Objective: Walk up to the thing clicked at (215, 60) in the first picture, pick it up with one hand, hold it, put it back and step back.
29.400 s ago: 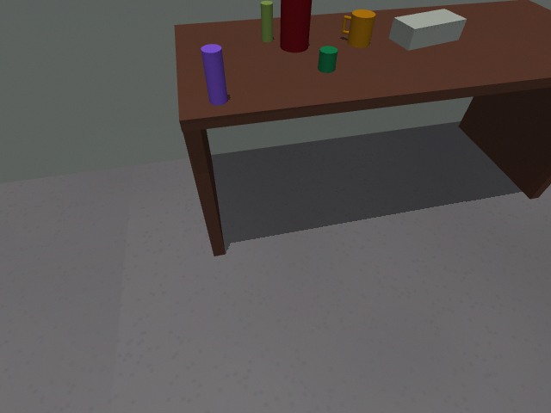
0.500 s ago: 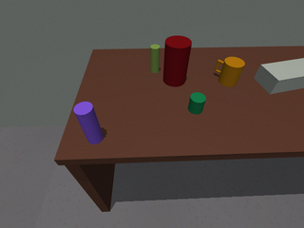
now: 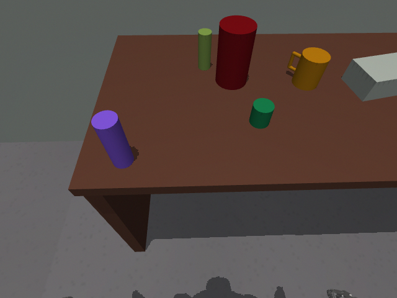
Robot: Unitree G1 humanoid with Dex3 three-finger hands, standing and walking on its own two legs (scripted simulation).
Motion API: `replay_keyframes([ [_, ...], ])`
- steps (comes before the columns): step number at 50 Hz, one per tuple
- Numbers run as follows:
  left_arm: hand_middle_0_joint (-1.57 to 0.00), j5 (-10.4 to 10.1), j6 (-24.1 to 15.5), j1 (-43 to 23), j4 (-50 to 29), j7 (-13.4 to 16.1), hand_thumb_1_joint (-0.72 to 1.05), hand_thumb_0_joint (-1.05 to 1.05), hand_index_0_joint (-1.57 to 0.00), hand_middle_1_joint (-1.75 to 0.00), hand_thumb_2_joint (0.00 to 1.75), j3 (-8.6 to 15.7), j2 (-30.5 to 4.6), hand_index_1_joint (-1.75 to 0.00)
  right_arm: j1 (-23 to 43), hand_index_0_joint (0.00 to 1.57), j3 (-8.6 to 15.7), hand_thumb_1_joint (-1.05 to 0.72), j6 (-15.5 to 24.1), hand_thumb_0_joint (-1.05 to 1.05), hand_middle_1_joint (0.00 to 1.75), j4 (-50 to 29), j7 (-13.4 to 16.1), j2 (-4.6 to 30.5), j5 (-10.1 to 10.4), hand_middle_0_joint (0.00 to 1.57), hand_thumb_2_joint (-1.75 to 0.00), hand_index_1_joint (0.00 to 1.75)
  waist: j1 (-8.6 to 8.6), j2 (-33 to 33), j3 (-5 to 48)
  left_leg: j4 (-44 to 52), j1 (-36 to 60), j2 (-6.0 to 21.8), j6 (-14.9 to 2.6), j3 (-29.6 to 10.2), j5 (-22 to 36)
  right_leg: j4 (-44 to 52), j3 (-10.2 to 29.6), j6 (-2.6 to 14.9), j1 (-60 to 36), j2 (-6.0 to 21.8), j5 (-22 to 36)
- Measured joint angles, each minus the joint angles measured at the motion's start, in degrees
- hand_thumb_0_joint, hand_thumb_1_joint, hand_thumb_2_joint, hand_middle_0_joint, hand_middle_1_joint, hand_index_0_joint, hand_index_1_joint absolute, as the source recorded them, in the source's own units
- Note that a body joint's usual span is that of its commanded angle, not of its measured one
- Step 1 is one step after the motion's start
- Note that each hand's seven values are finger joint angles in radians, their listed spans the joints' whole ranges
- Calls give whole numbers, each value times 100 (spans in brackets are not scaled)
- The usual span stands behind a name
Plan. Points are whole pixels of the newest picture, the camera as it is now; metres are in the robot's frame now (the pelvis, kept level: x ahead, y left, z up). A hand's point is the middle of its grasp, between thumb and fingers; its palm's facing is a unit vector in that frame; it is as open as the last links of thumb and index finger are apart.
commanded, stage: step back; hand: left
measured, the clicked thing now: (115, 141) +0.44 +0.20 +0.02
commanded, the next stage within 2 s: none
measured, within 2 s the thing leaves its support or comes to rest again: neither
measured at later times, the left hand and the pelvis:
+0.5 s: hand out of the picture +0.05 +0.31 -0.18, palm faces -0.05 -0.93 -0.36, open 7.4 cm; pelvis -0.08 +0.05 -0.01, yaw -1 degrees
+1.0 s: hand out of the picture -0.04 +0.31 -0.14, palm faces -0.04 -0.91 -0.42, open 7.4 cm; pelvis -0.19 +0.05 -0.01, yaw -2 degrees
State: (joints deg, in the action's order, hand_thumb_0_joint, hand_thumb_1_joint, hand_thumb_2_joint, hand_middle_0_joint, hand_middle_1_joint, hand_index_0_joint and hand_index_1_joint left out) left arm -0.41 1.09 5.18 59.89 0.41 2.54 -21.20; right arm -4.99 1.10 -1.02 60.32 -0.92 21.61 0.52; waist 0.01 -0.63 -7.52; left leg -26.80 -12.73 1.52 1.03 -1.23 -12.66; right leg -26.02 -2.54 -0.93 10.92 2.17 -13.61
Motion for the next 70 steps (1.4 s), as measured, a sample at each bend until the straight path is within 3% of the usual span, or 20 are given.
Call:
replay_keyframes([
  [4,-20,23,104,-132,-246,4,90,1,-20,-30,90,50,-74,-30,103,21,103,-90,-107,1,30,-243,4,142,8,20,-90,30,-15,-42,-172,-563,-401,-20,-66,-41,-155,-538,-20,26,372,20,-159],
  [6,-20,46,139,-185,-360,-6,90,1,-20,-30,90,61,-80,-30,113,21,154,-90,-150,1,30,-352,4,227,1,20,-90,30,-34,-81,-226,-963,-637,-56,-212,-75,-253,-795,-43,23,529,45,-238],
  [11,-20,206,187,-260,-593,-11,90,1,-20,-30,90,69,-72,-30,-56,21,249,-90,-231,1,30,-586,-50,307,-18,20,-90,30,-55,65,-221,-2479,-942,-386,-382,-77,-1534,-1195,80,-41,862,286,-305],
  [14,-20,226,225,-341,-755,3,90,1,-20,-30,90,63,-142,-30,-340,21,261,-90,-141,1,30,-696,-76,295,-37,20,-90,30,-132,154,-89,-1754,-571,-273,-360,-56,-982,-1471,91,-116,1202,379,-351],
  [15,-20,195,242,-410,-817,16,90,1,-20,-30,90,71,-176,-30,-414,21,282,-90,-96,1,30,-696,-55,273,-84,20,-90,30,-160,194,-97,-1609,-540,-293,-243,-81,-1192,-1726,188,-29,1377,362,-443],
  [19,-20,134,289,-537,-980,151,90,1,-20,-30,90,159,-299,-30,-564,21,179,-90,-79,1,30,-641,0,-46,-210,20,-90,30,-138,471,-368,-1555,-576,-347,-278,3,-1037,-3151,1111,219,1744,-468,-1731],
  [21,-20,106,303,-463,-960,179,90,1,-20,-30,90,141,-275,-30,-642,21,145,-90,-100,1,30,-664,46,-140,-249,20,-90,30,-185,443,-356,-1290,-551,-293,-304,-16,-832,-3684,1190,227,1822,-808,-1807],
  [24,-20,80,299,-254,-978,151,90,1,-20,-30,90,104,-199,-30,-654,21,130,-90,-101,1,30,-757,140,-170,-257,21,-90,30,-150,373,-356,-955,-500,-232,-344,105,-593,-4053,1131,165,1790,-944,-1626],
  [30,-20,126,284,102,-991,77,90,1,-20,-30,90,103,-111,-30,-459,21,136,-90,-26,1,30,-1067,230,-141,-188,21,-90,30,-102,212,-454,-917,-556,-139,-356,370,-444,-3092,962,-2,1180,-703,-1512],
  [34,-20,149,196,241,-1009,34,90,1,-20,-30,90,148,-120,-30,-307,21,98,-90,-69,1,30,-1195,199,-71,-145,21,-90,30,-36,144,-404,-1311,-786,-68,-275,525,-544,-1521,692,78,575,-422,-965],
  [37,-20,207,125,259,-943,25,90,1,-20,-30,90,148,82,-30,-157,21,122,-90,-163,1,30,-1106,187,69,-68,21,-90,30,-122,-335,-431,-1669,-902,130,-223,172,-640,-1157,408,212,341,-664,-692],
  [40,-20,222,98,392,-1062,-26,90,1,-20,-30,90,119,80,-30,-141,21,107,-90,-232,1,30,-1034,201,11,-29,21,-90,30,75,-115,-227,-2911,-1180,-428,-155,-229,-1719,-1159,607,285,484,-479,-580],
  [44,-20,200,130,378,-1221,7,90,1,-20,-30,90,123,121,-30,-214,21,79,-90,-147,1,30,-1080,207,116,13,21,-90,30,110,-28,-86,-3883,-1303,-781,-80,-645,-1736,-791,641,255,609,-292,-218],
  [48,-20,243,122,230,-1478,48,90,1,-20,-30,90,111,129,-30,-315,21,91,-90,-85,1,30,-1123,250,262,-12,20,-90,30,107,-94,-129,-3196,-961,-606,15,-637,-1679,-729,516,198,843,-253,-2],
  [52,-20,212,151,76,-1702,54,90,1,-20,-30,90,89,44,-30,-393,21,120,-90,-39,1,30,-1110,243,268,-84,20,-90,30,47,-56,-261,-1519,-400,-312,-16,-281,-1313,-1063,307,103,1140,-179,6],
  [55,-20,146,266,-3,-1664,42,90,1,-20,-30,90,138,-143,-30,-367,21,122,-90,-4,1,30,-1030,202,13,-198,20,-90,30,141,452,-441,-1003,-175,-527,-168,21,-687,-1533,608,98,1341,-6,-138],
  [58,-20,155,385,102,-1443,70,90,1,-20,-30,90,166,-119,-30,-482,21,46,-90,3,1,30,-1056,100,-73,-256,20,-90,30,-7,334,-287,-1027,-324,-324,-238,-154,-596,-2880,946,148,1584,-617,-1447],
  [60,-20,124,389,229,-1384,49,90,1,-20,-30,90,186,-141,-30,-510,21,19,-90,-15,1,30,-1048,102,-122,-284,21,-90,30,2,298,-181,-789,-342,-178,-222,-186,-393,-3729,1102,166,1672,-895,-1562],
  [63,-20,109,340,442,-1360,9,90,1,-20,-30,90,251,-208,-30,-454,21,32,-90,8,1,30,-1114,126,-155,-263,21,-90,30,102,348,-109,-511,-421,-51,-174,-84,-114,-4270,1259,93,1589,-976,-1429],
  [70,-20,155,308,666,-1228,11,90,1,-20,-30,90,269,-270,-30,-118,21,96,-90,38,1,30,-1468,174,-34,-223,21,-90,30,172,311,-308,-715,-865,141,-112,132,169,-2790,1028,-149,754,-520,-1538],
])
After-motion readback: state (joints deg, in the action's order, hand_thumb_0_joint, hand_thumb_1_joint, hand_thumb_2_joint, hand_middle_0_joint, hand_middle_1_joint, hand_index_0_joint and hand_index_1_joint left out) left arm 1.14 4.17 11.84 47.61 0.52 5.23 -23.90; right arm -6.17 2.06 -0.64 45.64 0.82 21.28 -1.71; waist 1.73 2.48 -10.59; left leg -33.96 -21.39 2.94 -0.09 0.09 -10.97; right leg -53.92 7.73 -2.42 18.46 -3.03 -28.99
